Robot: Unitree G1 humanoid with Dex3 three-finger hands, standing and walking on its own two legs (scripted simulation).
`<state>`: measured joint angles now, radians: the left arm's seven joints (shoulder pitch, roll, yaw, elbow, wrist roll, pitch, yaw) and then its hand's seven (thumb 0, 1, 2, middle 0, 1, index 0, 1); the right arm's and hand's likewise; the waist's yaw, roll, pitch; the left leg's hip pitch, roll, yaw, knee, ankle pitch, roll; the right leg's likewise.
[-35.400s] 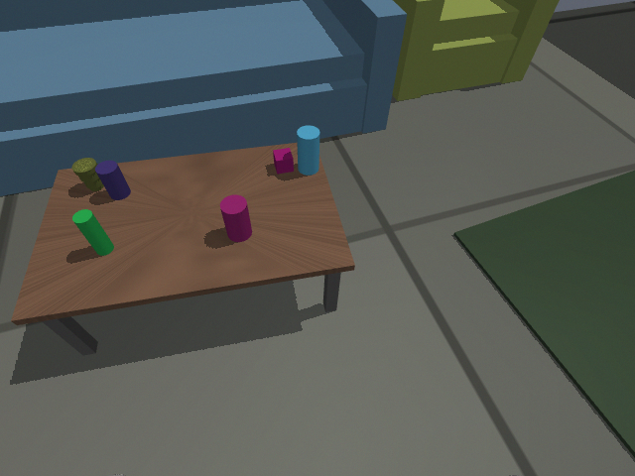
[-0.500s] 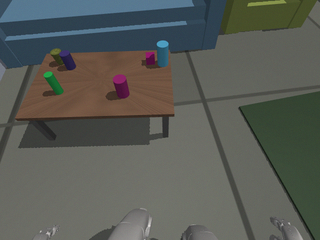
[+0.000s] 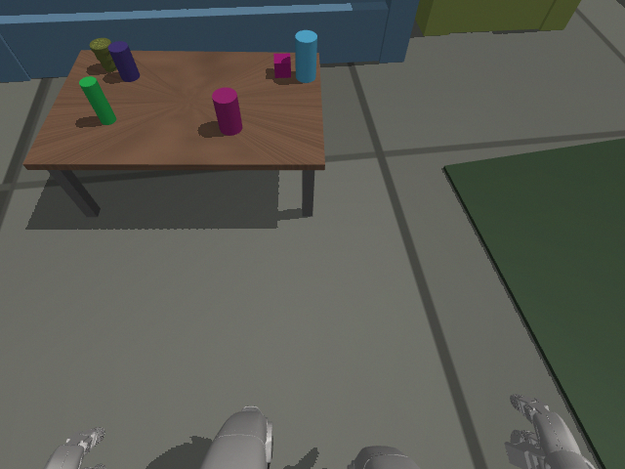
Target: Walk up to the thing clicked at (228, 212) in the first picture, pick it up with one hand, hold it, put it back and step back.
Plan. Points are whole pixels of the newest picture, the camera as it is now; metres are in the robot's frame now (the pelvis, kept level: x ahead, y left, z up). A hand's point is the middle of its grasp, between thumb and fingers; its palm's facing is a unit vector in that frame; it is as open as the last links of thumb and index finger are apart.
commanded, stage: step back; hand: left
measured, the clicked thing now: (227, 112) +1.08 +0.29 -0.36
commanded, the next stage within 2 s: stand in 1.18 s
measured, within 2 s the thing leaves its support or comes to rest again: neither
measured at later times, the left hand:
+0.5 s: hand out of the picture -0.06 +0.27 -0.13, palm faces +0.06 -0.92 -0.38, open 7.4 cm
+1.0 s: hand out of the picture +0.00 +0.27 -0.13, palm faces +0.07 -0.93 -0.35, open 7.4 cm
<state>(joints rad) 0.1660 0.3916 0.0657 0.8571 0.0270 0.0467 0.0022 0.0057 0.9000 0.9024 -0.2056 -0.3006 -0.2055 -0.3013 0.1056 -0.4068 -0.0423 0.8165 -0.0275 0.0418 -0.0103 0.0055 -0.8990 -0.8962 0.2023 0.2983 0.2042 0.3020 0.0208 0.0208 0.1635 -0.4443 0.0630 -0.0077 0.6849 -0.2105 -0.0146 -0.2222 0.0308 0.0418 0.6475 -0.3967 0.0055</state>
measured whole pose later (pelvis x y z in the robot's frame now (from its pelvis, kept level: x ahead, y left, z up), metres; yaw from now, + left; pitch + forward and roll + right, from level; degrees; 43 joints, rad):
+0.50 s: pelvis -0.10 -0.01 +0.01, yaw +4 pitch -3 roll +0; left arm 0.23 0.41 0.07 0.98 0.03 0.01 -0.03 0.01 0.90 0.90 -0.21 -0.30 -0.20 -0.30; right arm 0.23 -0.35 -0.04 0.98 -0.04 0.00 0.01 0.01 -0.90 -0.90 0.20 0.30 0.20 0.30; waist 0.01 -0.02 0.06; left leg -0.23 -0.01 -0.02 0.59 -0.31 0.00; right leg -0.27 -0.01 0.01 0.62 -0.38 -0.01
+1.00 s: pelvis -0.06 +0.00 +0.02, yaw +4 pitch -2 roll +0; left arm 0.13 0.38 0.03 1.04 0.01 -0.02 -0.01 0.01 0.90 0.90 -0.21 -0.30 -0.21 -0.30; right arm 0.13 -0.33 -0.03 1.05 -0.02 -0.02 0.00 0.01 -0.90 -0.90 0.20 0.30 0.20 0.30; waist 0.01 -0.02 0.06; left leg -0.19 -0.01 -0.02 0.51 -0.28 0.01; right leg -0.18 -0.01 0.01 0.49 -0.27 0.02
